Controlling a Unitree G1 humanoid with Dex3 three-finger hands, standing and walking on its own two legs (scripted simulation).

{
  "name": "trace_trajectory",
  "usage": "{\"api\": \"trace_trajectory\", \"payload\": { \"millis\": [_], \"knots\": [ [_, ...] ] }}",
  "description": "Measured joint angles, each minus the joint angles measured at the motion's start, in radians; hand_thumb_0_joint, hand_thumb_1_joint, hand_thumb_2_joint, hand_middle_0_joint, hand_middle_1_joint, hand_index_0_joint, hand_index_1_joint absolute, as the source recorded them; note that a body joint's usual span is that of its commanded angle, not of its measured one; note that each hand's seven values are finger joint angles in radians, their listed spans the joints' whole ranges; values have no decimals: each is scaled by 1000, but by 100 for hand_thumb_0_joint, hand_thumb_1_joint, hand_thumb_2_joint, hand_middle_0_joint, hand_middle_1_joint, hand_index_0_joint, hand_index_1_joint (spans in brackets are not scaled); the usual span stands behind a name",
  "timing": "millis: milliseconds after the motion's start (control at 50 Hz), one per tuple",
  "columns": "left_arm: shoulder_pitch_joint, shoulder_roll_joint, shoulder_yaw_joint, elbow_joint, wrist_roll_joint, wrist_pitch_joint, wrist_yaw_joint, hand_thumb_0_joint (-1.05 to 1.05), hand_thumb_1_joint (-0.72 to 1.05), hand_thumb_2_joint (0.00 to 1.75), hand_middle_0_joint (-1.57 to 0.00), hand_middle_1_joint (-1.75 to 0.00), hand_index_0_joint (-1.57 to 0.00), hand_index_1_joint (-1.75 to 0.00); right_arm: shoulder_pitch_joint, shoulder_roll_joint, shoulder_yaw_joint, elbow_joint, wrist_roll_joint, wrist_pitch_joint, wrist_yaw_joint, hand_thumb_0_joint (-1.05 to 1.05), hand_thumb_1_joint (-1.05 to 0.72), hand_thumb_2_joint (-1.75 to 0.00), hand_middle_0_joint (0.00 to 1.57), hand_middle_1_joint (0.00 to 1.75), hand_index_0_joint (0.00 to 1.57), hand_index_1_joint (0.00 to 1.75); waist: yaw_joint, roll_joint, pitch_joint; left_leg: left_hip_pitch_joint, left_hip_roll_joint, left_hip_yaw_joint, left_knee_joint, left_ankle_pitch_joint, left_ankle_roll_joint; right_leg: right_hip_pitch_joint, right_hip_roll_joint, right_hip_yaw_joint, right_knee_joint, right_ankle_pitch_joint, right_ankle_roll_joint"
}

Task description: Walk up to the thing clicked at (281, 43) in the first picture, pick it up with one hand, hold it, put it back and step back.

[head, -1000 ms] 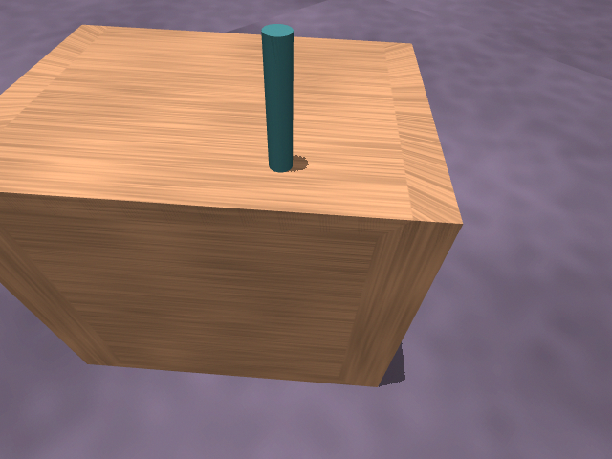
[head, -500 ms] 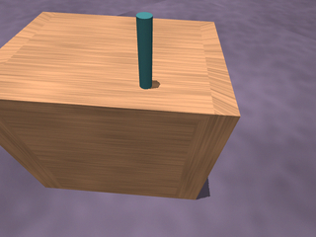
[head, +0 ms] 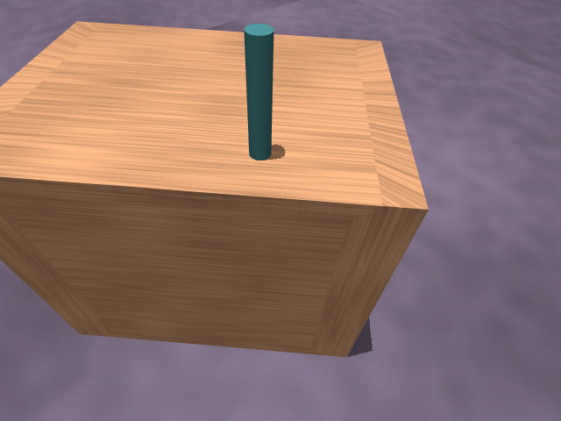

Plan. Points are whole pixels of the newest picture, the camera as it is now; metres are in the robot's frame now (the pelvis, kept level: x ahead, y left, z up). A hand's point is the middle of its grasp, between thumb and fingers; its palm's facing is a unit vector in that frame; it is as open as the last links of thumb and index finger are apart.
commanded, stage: stand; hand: left
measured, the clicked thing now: (259, 100) +0.60 +0.05 +0.14
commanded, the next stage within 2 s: walk up in 0.12 s
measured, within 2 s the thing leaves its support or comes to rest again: neither
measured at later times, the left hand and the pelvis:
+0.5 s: hand out of the picture +0.13 +0.18 -0.18, palm faces -0.12 -0.92 -0.37, open 7.4 cm; pelvis +0.04 -0.11 -0.04, yaw -5 degrees
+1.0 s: hand (230, 376) +0.23 +0.09 -0.18, palm faces -0.10 -0.94 -0.33, open 7.4 cm; pelvis +0.13 -0.16 -0.02, yaw -6 degrees
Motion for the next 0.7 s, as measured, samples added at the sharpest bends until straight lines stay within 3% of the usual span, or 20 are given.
{"api": "trace_trajectory", "payload": {
  "millis": [140,200,280,360,440,460,500,540,600,700],
  "knots": [
    [9,3,14,-15,10,11,-11,0,90,90,-21,-30,-20,-30,8,2,-7,-8,-3,-5,-1,0,-90,-90,20,30,21,30,2,-7,-2,-3,-4,6,5,-4,4,-14,-4,5,24,-13,-2],
    [35,41,60,-75,42,51,-45,0,90,90,-21,-30,-20,-30,47,13,-40,-54,-13,-40,-16,0,-90,-90,20,30,21,30,6,-41,2,-21,-5,26,47,-35,12,-138,5,43,306,-191,-19],
    [71,98,104,-130,45,85,-74,0,90,90,-20,-30,-20,-30,118,-4,-71,-86,-27,-57,-36,0,-90,-90,21,30,21,30,2,-77,8,-16,19,33,75,-65,-9,-277,7,109,582,-222,-26],
    [106,123,123,-170,42,96,-97,0,90,90,-20,-29,-20,-30,164,-53,-97,-107,-39,-53,-41,0,-89,-90,21,30,21,30,7,-84,30,3,60,51,117,-111,-42,-319,-45,140,539,-204,-13],
    [120,124,125,-196,39,94,-112,0,90,90,-20,-29,-20,-30,183,-103,-113,-132,-41,-46,-40,0,-89,-90,20,30,21,30,3,-67,53,2,116,60,208,-189,-72,-298,-84,104,396,-170,-17],
    [124,120,126,-203,38,86,-112,0,90,90,-20,-29,-20,-30,182,-116,-115,-135,-41,-40,-40,0,-89,-90,20,30,21,30,5,-54,56,-8,138,58,256,-224,-65,-284,-79,83,362,-102,-6],
    [121,94,127,-215,42,65,-107,0,90,90,-20,-29,-20,-30,172,-141,-118,-137,-38,-22,-48,0,-90,-90,20,30,21,30,-5,8,78,-66,191,1,431,-312,-4,-274,-30,31,404,-92,23],
    [128,70,119,-237,42,53,-100,0,90,90,-20,-29,-20,-30,163,-137,-111,-140,-23,-4,-54,1,-90,-90,20,30,21,30,6,14,79,-155,129,-45,646,-390,18,-269,-17,19,428,-127,19],
    [153,37,95,-264,32,52,-93,0,90,90,-20,-30,-20,-30,147,-117,-91,-156,-1,-14,-47,1,-90,-90,20,30,21,30,30,10,74,-261,53,-9,809,-372,30,-221,1,21,356,-113,-13],
    [182,33,69,-279,22,30,-60,0,90,90,-21,-30,-20,-30,156,-67,-61,-216,-2,-43,-20,0,-90,-90,20,30,21,30,39,-10,57,-317,26,51,619,-310,39,-161,28,1,283,-109,-32]
  ]
}}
